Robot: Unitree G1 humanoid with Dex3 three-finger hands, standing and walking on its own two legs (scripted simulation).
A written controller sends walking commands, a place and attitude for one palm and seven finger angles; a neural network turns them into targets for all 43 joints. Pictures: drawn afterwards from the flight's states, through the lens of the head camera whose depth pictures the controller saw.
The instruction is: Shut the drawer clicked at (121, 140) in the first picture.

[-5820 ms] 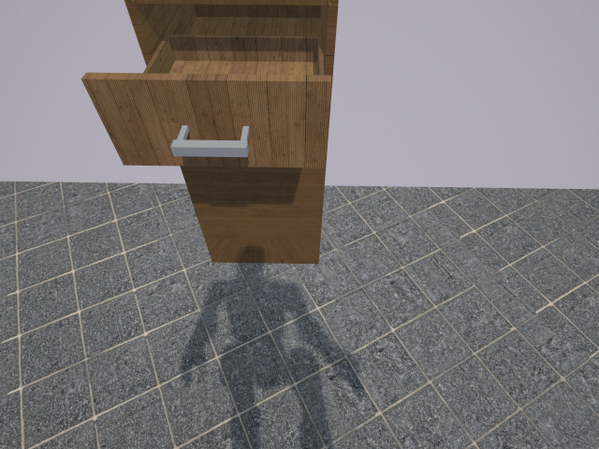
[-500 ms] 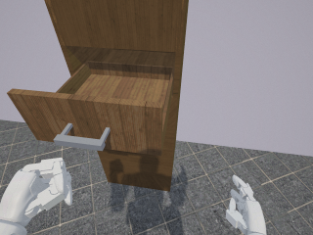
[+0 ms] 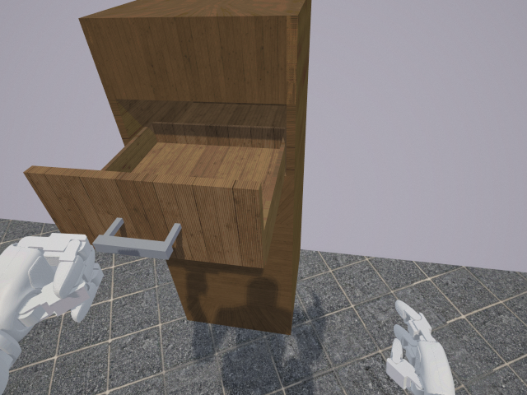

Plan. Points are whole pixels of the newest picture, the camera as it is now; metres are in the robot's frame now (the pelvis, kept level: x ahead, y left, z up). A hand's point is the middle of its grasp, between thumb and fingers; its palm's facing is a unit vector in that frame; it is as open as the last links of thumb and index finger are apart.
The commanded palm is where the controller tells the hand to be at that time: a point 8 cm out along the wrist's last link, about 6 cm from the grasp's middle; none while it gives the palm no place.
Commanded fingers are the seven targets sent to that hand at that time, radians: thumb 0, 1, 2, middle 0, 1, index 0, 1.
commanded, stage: raise the hand and make a fist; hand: left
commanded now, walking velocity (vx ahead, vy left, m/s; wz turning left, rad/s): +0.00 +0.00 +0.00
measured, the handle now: (139, 237) +0.31 +0.25 +0.11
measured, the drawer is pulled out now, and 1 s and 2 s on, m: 0.29 0.29 0.29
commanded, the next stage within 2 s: bring the fist close to the handle in 0.22 s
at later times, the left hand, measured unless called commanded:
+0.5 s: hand (90, 294) +0.16 +0.22 +0.18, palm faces +0.02 -0.99 -0.16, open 3.3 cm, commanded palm +0.12 +0.27 +0.19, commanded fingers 0.00 0.90 0.90 -1.40 -1.60 -1.40 -1.60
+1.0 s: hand (127, 297) +0.19 +0.21 +0.13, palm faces +0.01 -0.99 -0.10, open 3.3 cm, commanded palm +0.16 +0.26 +0.14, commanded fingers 0.00 0.90 0.90 -1.40 -1.60 -1.40 -1.60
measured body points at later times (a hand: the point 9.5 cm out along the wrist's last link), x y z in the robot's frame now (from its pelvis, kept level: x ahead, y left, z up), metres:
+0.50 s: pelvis +0.01 +0.00 +0.00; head -0.05 -0.03 +0.44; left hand +0.16 +0.27 +0.19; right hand +0.22 -0.21 -0.03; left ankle +0.04 +0.13 -0.73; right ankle -0.04 -0.09 -0.73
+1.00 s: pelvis +0.01 +0.01 -0.01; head -0.02 -0.01 +0.44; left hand +0.18 +0.26 +0.14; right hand +0.20 -0.21 -0.06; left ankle +0.04 +0.13 -0.73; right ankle -0.04 -0.09 -0.73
